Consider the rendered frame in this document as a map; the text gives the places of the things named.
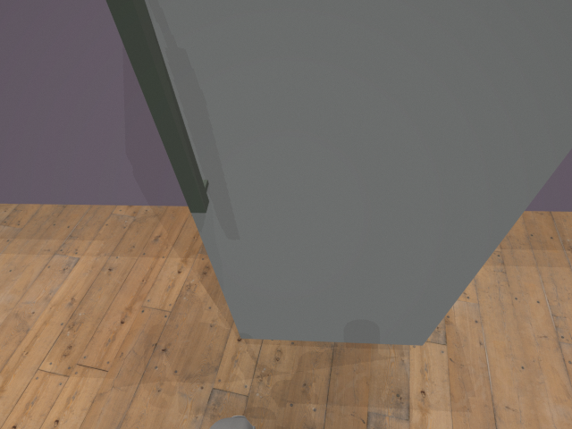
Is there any handle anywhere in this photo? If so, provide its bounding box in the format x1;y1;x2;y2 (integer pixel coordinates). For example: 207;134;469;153
106;0;209;213

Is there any fridge door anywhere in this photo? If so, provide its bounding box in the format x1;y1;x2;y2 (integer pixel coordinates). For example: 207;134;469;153
145;0;572;346

